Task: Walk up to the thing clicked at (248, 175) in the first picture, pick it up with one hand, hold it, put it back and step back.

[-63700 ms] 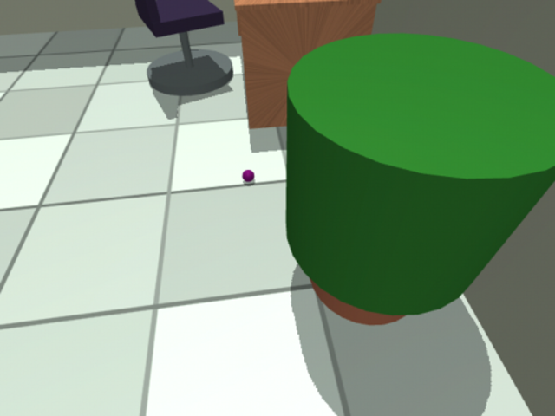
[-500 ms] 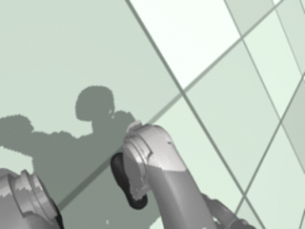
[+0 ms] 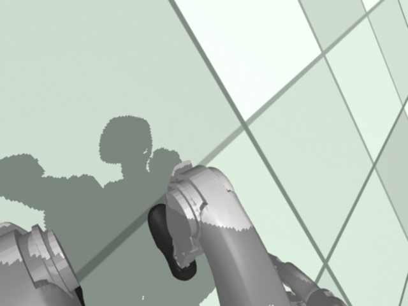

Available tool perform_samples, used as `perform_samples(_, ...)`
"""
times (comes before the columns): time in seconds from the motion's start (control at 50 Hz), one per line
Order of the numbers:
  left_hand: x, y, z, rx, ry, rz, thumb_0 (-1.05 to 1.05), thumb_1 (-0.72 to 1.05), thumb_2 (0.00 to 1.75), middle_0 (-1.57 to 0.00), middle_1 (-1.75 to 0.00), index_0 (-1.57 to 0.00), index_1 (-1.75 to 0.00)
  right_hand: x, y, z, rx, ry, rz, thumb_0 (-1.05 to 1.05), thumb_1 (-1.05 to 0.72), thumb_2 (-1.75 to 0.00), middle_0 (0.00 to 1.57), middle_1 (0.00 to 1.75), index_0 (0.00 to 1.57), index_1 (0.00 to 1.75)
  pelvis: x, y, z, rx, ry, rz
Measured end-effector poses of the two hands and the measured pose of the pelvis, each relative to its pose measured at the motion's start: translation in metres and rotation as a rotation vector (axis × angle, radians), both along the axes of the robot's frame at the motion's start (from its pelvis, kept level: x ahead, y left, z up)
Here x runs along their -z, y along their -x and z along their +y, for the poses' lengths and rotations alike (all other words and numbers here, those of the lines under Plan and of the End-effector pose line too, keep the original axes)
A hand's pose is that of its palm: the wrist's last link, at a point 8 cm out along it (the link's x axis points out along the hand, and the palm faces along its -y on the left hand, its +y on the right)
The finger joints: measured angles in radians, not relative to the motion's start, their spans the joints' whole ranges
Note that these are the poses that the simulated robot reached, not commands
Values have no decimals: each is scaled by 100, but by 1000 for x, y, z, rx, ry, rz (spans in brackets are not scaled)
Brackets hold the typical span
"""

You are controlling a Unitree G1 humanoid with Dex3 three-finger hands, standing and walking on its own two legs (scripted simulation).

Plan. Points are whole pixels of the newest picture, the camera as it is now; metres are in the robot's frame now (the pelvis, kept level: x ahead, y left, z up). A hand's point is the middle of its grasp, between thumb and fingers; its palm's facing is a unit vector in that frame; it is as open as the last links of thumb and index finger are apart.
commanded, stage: settle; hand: left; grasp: from above
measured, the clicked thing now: out of the picture +0.47 +0.39 -0.28
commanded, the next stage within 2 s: lift in 0.82 s
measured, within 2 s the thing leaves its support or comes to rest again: leaves its support in 0.20 s
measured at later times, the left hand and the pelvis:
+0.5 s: hand out of the picture +0.45 +0.40 -0.19, palm faces -0.41 -0.14 -0.90, open 8.3 cm; pelvis +0.00 +0.00 +0.01, yaw +2 degrees
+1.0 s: hand out of the picture +0.45 +0.40 -0.13, palm faces -0.42 -0.12 -0.90, open 8.3 cm; pelvis -0.01 -0.01 +0.02, yaw +5 degrees
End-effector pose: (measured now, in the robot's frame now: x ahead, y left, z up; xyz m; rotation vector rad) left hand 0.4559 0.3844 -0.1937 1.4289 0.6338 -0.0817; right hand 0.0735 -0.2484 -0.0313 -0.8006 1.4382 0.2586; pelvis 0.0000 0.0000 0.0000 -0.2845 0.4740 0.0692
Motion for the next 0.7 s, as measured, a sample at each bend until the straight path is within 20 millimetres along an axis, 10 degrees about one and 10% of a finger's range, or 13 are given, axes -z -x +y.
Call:
perform_samples(0.28,-15,-5,5,0,-1,-21,-1,25,38,-65,-63,-76,-56,-1,-8,0,8,-11,-23,0,-91,-90,21,30,20,30,-2,-1,1,-6,0,18)
perform_samples(0.7,-93,0,17,21,-26,5,-1,25,34,-68,-61,-80,-53,12,-30,-7,103,-46,-108,0,-90,-90,21,30,20,30,-14,2,-2,-43,-35,72)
